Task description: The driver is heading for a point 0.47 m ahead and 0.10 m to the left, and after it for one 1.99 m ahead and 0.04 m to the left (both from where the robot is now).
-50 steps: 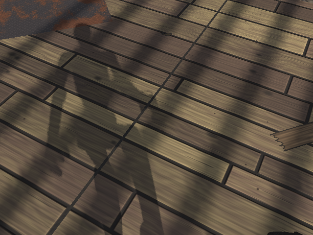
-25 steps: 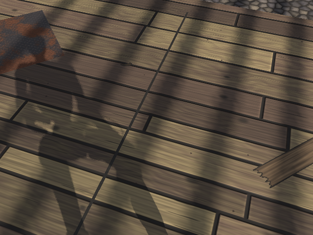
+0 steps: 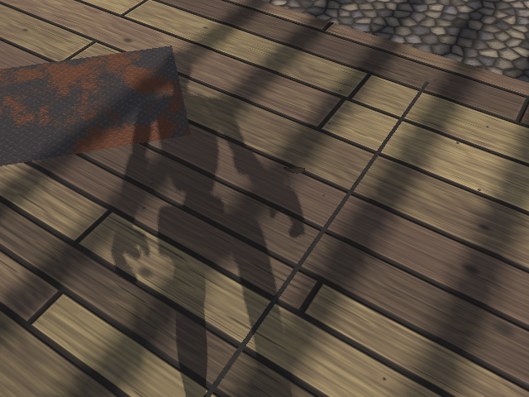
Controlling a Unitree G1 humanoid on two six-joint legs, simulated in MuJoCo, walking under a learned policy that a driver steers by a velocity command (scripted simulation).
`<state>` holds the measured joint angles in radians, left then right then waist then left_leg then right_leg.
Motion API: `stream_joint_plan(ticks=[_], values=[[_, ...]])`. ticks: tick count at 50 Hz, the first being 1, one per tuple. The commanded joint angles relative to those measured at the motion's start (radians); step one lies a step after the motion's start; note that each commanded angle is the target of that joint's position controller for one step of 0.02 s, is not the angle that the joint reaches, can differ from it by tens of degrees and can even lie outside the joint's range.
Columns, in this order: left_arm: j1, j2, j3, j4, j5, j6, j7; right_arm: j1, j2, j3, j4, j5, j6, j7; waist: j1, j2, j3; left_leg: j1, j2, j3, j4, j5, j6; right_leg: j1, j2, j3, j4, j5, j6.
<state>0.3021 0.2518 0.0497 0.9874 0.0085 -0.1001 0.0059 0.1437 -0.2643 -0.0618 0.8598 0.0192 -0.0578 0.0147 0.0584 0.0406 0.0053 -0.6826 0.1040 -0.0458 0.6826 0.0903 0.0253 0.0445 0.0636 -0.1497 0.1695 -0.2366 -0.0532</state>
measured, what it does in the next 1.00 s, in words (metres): walks ahead: left foot, then right foot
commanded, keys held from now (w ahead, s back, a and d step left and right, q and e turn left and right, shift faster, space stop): w+q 0.40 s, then q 0.02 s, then e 0.58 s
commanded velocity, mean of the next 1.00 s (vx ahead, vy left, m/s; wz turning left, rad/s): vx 0.31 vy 0.00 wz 0.12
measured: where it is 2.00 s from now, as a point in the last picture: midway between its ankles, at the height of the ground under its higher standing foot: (263, 388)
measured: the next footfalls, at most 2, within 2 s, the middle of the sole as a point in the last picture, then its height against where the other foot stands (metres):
left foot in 0.16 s outside the picture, level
right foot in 0.60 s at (297, 372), level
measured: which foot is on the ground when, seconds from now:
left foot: up 0.00-0.14, down 0.16-0.64, up 0.66-1.00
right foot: down 0.00-0.18, up 0.20-0.58, down 0.60-1.00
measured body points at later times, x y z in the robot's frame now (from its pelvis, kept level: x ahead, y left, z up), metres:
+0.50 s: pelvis +0.29 +0.05 +0.00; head +0.32 +0.07 +0.45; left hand +0.43 +0.35 -0.09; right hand +0.42 -0.21 -0.11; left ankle +0.22 +0.12 -0.74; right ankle +0.51 -0.07 -0.69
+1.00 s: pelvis +0.43 +0.07 -0.01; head +0.47 +0.07 +0.44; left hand +0.53 +0.36 -0.12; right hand +0.61 -0.19 -0.11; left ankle +0.46 +0.21 -0.73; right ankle +0.53 -0.02 -0.74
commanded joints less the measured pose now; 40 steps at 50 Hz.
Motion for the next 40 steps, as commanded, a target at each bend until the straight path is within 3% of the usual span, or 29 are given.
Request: stream_joint_plan(ticks=[1, 3, 5, 6, 7, 8, 9, 10, 11, 12, 13, 14, 17, 19, 21, 24, 26, 28, 30, 31, 32, 33, 34, 35, 36, 38, 40], values=[[0.032, 0.161, 0.033, -0.025, -0.008, 0.008, 0.009, -0.145, -0.030, 0.005, -0.114, 0.001, -0.014, 0.021, 0.027, -0.063, 0.091, -0.045, -0.010, 0.039, -0.065, -0.013, 0.017, 0.017, -0.314, 0.041, -0.035, 0.379, -0.107], [0.036, 0.174, 0.038, -0.024, -0.013, 0.028, 0.013, -0.169, -0.037, 0.004, -0.147, 0.002, -0.014, 0.038, 0.019, -0.071, 0.092, -0.058, -0.027, 0.071, -0.085, -0.108, 0.038, 0.094, -0.342, 0.024, 0.031, 0.508, -0.096], [0.007, 0.202, 0.047, -0.041, -0.016, 0.045, 0.022, -0.129, -0.065, -0.010, -0.163, 0.002, -0.010, 0.050, -0.024, -0.110, 0.041, 0.048, -0.081, 0.132, -0.084, -0.210, 0.071, 0.119, -0.347, -0.008, 0.154, 0.834, -0.074], [-0.005, 0.214, 0.051, -0.050, -0.015, 0.053, 0.028, -0.057, -0.092, -0.025, -0.155, 0.002, -0.006, 0.052, -0.068, -0.130, -0.010, 0.152, -0.119, 0.159, -0.074, -0.254, 0.092, 0.113, -0.342, -0.023, 0.269, 0.988, -0.062], [-0.024, 0.217, 0.051, -0.061, -0.015, 0.062, 0.033, 0.080, -0.135, -0.051, -0.126, 0.005, -0.005, 0.048, -0.145, -0.122, -0.083, 0.340, -0.160, 0.168, -0.120, -0.225, 0.124, 0.056, -0.315, -0.046, 0.453, 1.026, -0.038], [-0.028, 0.208, 0.044, -0.081, -0.011, 0.058, 0.036, 0.248, -0.209, -0.086, -0.091, 0.005, 0.001, 0.030, -0.222, -0.055, -0.175, 0.642, -0.102, 0.028, -0.163, -0.201, 0.177, -0.153, -0.273, -0.049, 0.726, 0.811, 0.001], [0.069, 0.055, -0.004, -0.127, 0.020, 0.026, 0.012, 0.284, -0.314, -0.107, -0.084, 0.009, 0.003, 0.016, -0.133, 0.199, -0.273, 1.031, 0.164, -0.496, -0.205, -0.283, 0.363, -0.625, -0.074, -0.009, 1.104, -0.067, 0.067], [0.002, 0.108, 0.001, -0.143, -0.012, -0.024, -0.007, 0.303, -0.253, -0.084, -0.105, 0.001, -0.003, 0.014, -0.169, 0.143, -0.391, 1.131, 0.252, -0.800, -0.367, -0.365, 0.432, -0.789, -0.005, 0.213, 1.262, -0.341, 0.062], [-0.102, 0.162, 0.017, -0.175, -0.050, -0.054, -0.020, 0.269, -0.196, -0.069, -0.105, -0.010, -0.010, 0.010, -0.190, 0.094, -0.261, 1.056, 0.211, -0.641, -0.382, -0.319, 0.366, -0.881, -0.074, 0.258, 1.254, -0.264, 0.032], [-0.134, 0.155, 0.013, -0.187, -0.050, -0.066, -0.019, 0.204, -0.162, -0.059, -0.118, -0.007, -0.016, 0.009, -0.153, 0.007, -0.172, 0.909, 0.165, -0.504, -0.384, -0.246, 0.325, -0.856, -0.122, 0.250, 1.166, -0.179, 0.018], [-0.141, 0.151, 0.019, -0.179, -0.028, -0.064, -0.012, 0.133, -0.132, -0.050, -0.135, -0.008, -0.017, 0.010, -0.106, -0.055, -0.096, 0.747, 0.125, -0.404, -0.401, -0.140, 0.297, -0.792, -0.153, 0.239, 1.063, -0.138, 0.026], [-0.125, 0.162, 0.029, -0.176, -0.014, -0.050, -0.008, 0.091, -0.110, -0.040, -0.152, -0.016, -0.019, 0.007, -0.070, -0.043, -0.072, 0.641, 0.098, -0.346, -0.424, -0.065, 0.286, -0.714, -0.175, 0.242, 1.004, -0.110, 0.036], [-0.112, 0.126, 0.028, -0.192, 0.005, -0.013, -0.004, 0.083, -0.142, -0.047, -0.166, -0.011, -0.019, -0.006, -0.035, -0.022, -0.037, 0.484, 0.062, -0.270, -0.470, 0.024, 0.289, -0.641, -0.174, 0.213, 0.859, -0.060, 0.089], [-0.188, 0.105, 0.021, -0.222, 0.009, -0.006, 0.000, 0.111, -0.175, -0.057, -0.164, -0.006, -0.017, -0.020, -0.053, -0.011, -0.012, 0.431, 0.029, -0.220, -0.479, 0.018, 0.269, -0.638, -0.154, 0.196, 0.704, 0.062, 0.116], [-0.265, 0.089, 0.014, -0.246, 0.008, -0.008, -0.002, 0.129, -0.182, -0.060, -0.161, -0.003, -0.008, -0.029, -0.080, 0.011, 0.007, 0.387, -0.023, -0.169, -0.454, 0.016, 0.224, -0.582, -0.113, 0.184, 0.528, 0.212, 0.122], [-0.300, 0.079, 0.007, -0.259, 0.002, -0.019, -0.018, 0.194, -0.152, -0.049, -0.126, -0.008, 0.001, -0.034, -0.123, 0.050, -0.029, 0.426, -0.022, -0.126, -0.403, 0.082, 0.170, -0.496, -0.076, 0.159, 0.391, 0.427, 0.104], [-0.303, 0.094, 0.010, -0.261, 0.004, -0.025, -0.029, 0.210, -0.127, -0.038, -0.105, -0.012, 0.002, -0.036, -0.126, 0.061, -0.040, 0.504, 0.008, -0.142, -0.356, 0.097, 0.153, -0.495, -0.077, 0.174, 0.346, 0.428, 0.073], [-0.270, 0.127, 0.020, -0.251, 0.007, -0.030, -0.036, 0.189, -0.130, -0.035, -0.099, -0.022, 0.004, -0.037, -0.100, 0.071, -0.053, 0.581, 0.041, -0.161, -0.280, 0.152, 0.137, -0.483, -0.079, 0.181, 0.325, 0.349, 0.033], [-0.162, 0.161, 0.034, -0.215, 0.015, -0.034, -0.036, 0.161, -0.124, -0.032, -0.101, -0.025, 0.005, -0.039, -0.039, 0.043, -0.094, 0.597, -0.008, -0.123, -0.120, 0.245, 0.092, -0.342, -0.068, 0.166, 0.260, 0.445, -0.012], [-0.104, 0.219, 0.044, -0.214, 0.027, -0.037, -0.035, 0.207, -0.103, -0.023, -0.114, -0.041, 0.001, -0.040, -0.045, -0.056, -0.190, 0.512, -0.081, -0.082, 0.072, 0.074, 0.046, -0.144, -0.183, 0.286, 0.325, 0.803, -0.071], [-0.055, 0.234, 0.043, -0.211, 0.034, -0.022, -0.033, 0.342, -0.066, -0.007, -0.099, -0.036, -0.005, -0.038, -0.065, -0.242, -0.323, 0.279, -0.167, -0.030, 0.387, -0.385, -0.036, 0.131, -0.379, 0.543, 0.347, 0.989, -0.258], [-0.032, 0.176, 0.030, -0.201, 0.002, -0.005, -0.040, 0.344, -0.103, -0.009, -0.098, -0.036, 0.001, -0.033, -0.053, -0.273, -0.380, 0.196, -0.179, -0.060, 0.499, -0.749, -0.067, 0.159, -0.422, 0.713, 0.276, 0.883, -0.313], [-0.082, 0.178, 0.031, -0.220, -0.022, 0.010, -0.043, 0.271, -0.156, -0.023, -0.116, -0.018, 0.016, -0.033, -0.046, -0.190, -0.297, 0.122, -0.142, -0.085, 0.574, -0.729, -0.074, 0.084, -0.397, 0.711, 0.244, 0.585, -0.281], [-0.128, 0.180, 0.033, -0.242, -0.022, 0.026, -0.041, 0.178, -0.165, -0.028, -0.132, -0.013, 0.033, -0.041, -0.030, -0.114, -0.204, 0.075, -0.130, -0.061, 0.593, -0.685, -0.077, -0.025, -0.354, 0.660, 0.204, 0.394, -0.243], [-0.164, 0.186, 0.034, -0.255, -0.015, 0.039, -0.035, 0.136, -0.162, -0.032, -0.147, -0.016, 0.050, -0.050, -0.039, -0.086, -0.134, 0.063, -0.112, -0.054, 0.562, -0.639, -0.074, -0.141, -0.337, 0.631, 0.167, 0.274, -0.223], [-0.196, 0.184, 0.037, -0.267, -0.003, 0.060, -0.021, 0.125, -0.136, -0.033, -0.158, -0.023, 0.068, -0.065, -0.068, -0.123, -0.080, 0.149, -0.095, -0.047, 0.420, -0.575, -0.067, -0.305, -0.259, 0.565, 0.111, 0.139, -0.177], [-0.195, 0.184, 0.044, -0.276, 0.002, 0.074, -0.009, 0.140, -0.099, -0.026, -0.152, -0.026, 0.064, -0.074, -0.075, -0.175, -0.097, 0.209, -0.116, -0.023, 0.290, -0.545, -0.072, -0.341, -0.212, 0.520, 0.101, 0.142, -0.165]])
Velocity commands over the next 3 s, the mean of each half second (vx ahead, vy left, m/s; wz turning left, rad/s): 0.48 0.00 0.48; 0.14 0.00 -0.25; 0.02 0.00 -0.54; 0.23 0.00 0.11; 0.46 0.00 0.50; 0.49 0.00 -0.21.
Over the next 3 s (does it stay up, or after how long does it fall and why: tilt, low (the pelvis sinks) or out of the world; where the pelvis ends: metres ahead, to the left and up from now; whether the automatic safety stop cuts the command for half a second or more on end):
stays up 1.08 0.16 0.00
